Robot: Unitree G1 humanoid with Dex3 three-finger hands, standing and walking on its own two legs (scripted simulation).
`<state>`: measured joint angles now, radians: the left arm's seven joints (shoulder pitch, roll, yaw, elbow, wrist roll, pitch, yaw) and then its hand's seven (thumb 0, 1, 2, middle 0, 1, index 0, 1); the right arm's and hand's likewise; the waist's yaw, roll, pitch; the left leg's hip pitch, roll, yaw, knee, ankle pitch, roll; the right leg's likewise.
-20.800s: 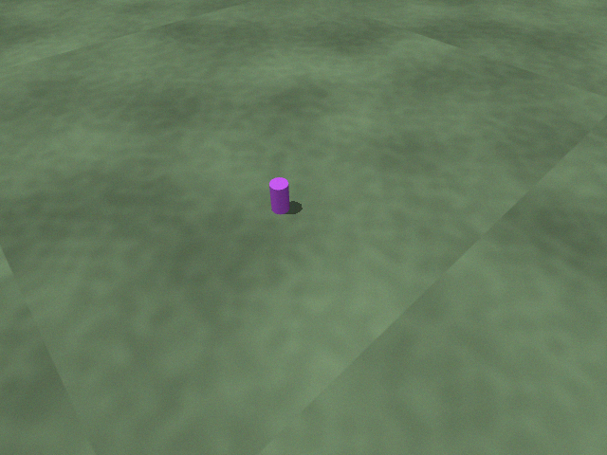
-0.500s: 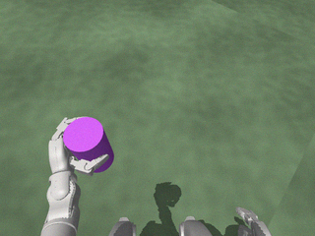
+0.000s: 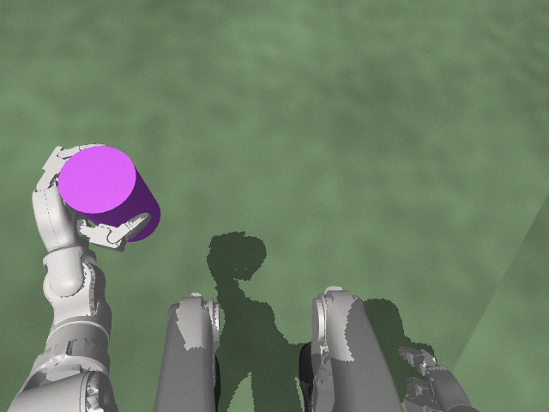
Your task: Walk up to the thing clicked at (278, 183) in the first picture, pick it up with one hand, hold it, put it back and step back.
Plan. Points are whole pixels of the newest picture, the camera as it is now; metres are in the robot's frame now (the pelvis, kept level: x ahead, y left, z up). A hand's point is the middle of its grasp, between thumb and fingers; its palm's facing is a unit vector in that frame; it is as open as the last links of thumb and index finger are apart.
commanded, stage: crouch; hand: left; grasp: from the side
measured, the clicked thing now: (118, 200) +0.42 +0.23 -0.05
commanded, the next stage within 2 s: lower in 1.08 s
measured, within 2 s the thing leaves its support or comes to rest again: neither
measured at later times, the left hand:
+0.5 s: hand (131, 224) +0.43 +0.25 -0.19, palm faces +0.28 -0.96 +0.00, open 11.7 cm
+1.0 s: hand (140, 229) +0.45 +0.25 -0.27, palm faces +0.26 -0.96 +0.00, open 11.7 cm
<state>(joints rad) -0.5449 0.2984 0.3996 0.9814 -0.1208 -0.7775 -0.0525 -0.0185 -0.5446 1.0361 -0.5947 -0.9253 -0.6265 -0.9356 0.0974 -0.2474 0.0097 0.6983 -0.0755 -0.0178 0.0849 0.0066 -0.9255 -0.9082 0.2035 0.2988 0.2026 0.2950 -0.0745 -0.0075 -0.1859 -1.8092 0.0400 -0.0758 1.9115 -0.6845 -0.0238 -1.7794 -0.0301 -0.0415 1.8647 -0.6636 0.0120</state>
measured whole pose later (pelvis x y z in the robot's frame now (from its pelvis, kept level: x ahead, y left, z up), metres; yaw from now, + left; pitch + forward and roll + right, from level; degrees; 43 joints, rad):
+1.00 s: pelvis -0.03 +0.01 -0.18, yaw -7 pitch +24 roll -10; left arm -0.69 0.59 0.59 1.18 -0.08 -0.83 -0.12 -0.02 -0.56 1.06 -0.59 -0.93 -0.63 -0.94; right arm 0.02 -0.33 0.20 0.68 -0.20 0.03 0.12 0.00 -0.92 -0.91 0.21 0.30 0.20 0.30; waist -0.20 -0.09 0.08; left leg -2.28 0.01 -0.21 2.53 -0.69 -0.02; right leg -2.19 0.00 -0.11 2.39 -0.63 0.05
